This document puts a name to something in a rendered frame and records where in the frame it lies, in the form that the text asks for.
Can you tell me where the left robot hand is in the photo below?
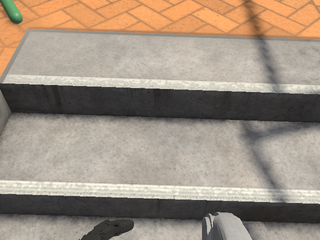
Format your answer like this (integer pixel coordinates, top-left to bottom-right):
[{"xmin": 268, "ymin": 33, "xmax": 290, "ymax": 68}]
[{"xmin": 79, "ymin": 219, "xmax": 134, "ymax": 240}]

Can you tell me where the right robot thigh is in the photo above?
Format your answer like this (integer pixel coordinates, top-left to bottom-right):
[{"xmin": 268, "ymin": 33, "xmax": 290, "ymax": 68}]
[{"xmin": 202, "ymin": 212, "xmax": 252, "ymax": 240}]

